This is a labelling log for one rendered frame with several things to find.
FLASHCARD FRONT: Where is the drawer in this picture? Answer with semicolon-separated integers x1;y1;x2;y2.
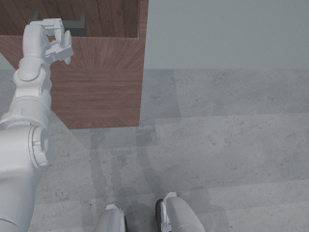
0;0;139;38

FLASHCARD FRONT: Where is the robot right thigh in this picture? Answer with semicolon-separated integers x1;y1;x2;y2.
160;196;206;232

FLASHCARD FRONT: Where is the handle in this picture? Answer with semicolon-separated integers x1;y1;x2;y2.
27;12;87;37

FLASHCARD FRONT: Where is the left robot hand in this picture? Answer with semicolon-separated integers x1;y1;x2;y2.
22;18;74;68

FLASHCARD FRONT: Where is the right robot foot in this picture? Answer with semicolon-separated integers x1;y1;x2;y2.
155;199;171;232

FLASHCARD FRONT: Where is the cabinet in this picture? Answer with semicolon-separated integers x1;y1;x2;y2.
0;0;149;130

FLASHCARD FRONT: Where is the left robot upper arm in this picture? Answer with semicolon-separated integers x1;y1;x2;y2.
0;125;56;232

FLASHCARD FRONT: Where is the robot left forearm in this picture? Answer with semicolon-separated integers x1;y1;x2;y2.
0;56;52;132

